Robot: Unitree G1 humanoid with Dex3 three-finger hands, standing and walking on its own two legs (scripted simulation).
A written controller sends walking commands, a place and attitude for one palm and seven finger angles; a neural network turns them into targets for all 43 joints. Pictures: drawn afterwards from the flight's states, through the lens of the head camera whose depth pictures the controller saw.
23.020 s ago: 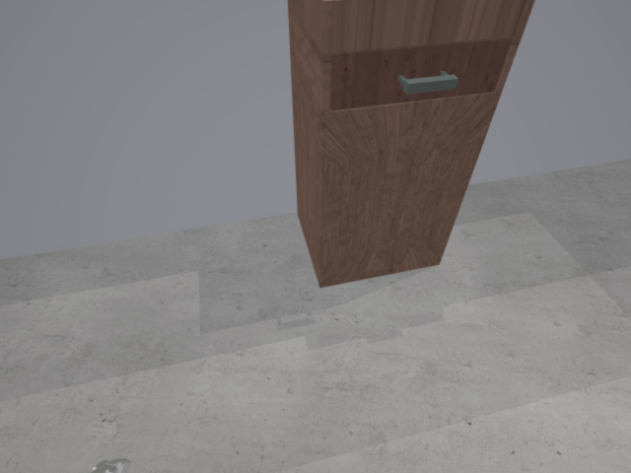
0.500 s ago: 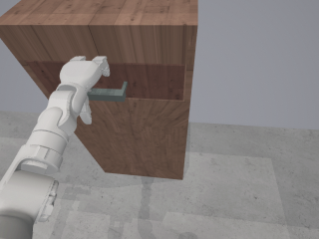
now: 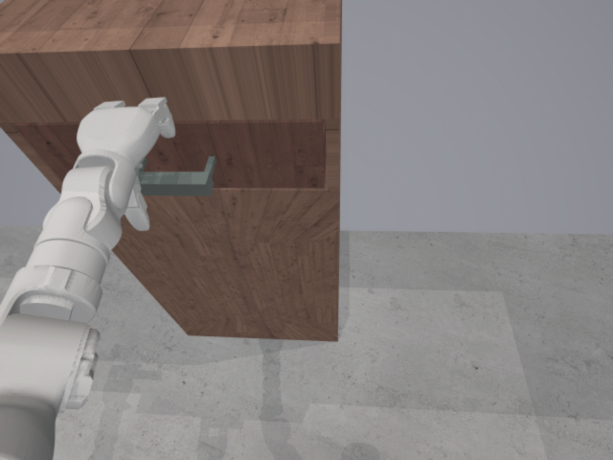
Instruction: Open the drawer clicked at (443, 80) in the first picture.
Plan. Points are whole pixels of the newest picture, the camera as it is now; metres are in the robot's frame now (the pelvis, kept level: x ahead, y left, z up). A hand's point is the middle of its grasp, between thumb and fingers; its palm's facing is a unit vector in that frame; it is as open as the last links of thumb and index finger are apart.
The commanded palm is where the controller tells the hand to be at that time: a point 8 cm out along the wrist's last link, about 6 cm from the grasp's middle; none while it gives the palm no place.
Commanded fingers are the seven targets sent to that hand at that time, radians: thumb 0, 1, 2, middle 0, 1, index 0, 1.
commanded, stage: move the hooked fingers above the handle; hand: left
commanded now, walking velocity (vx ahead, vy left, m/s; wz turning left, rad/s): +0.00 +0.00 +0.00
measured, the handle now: (172, 173) +0.52 +0.23 +0.06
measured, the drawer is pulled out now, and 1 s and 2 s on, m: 0.00 0.00 0.00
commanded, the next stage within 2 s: none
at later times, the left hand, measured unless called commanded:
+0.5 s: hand (180, 151) +0.48 +0.18 +0.14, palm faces +0.07 +0.00 -1.00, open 13.5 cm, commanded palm +0.45 +0.24 +0.18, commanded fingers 0.00 -0.50 0.30 -0.30 -1.20 -0.30 -1.20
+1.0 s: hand (175, 149) +0.48 +0.18 +0.14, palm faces +0.14 -0.06 -0.99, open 13.8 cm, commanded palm +0.45 +0.24 +0.18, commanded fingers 0.00 -0.50 0.30 -0.30 -1.20 -0.30 -1.20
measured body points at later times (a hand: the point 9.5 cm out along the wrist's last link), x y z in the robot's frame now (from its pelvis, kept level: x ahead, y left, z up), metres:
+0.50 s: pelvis -0.01 +0.01 +0.00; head +0.04 -0.02 +0.44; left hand +0.47 +0.18 +0.20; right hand +0.06 -0.25 -0.15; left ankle -0.05 +0.11 -0.74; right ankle +0.01 -0.10 -0.74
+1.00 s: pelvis -0.01 +0.02 -0.01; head +0.05 +0.01 +0.44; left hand +0.47 +0.19 +0.20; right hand +0.07 -0.25 -0.14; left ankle -0.05 +0.11 -0.74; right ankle +0.01 -0.10 -0.74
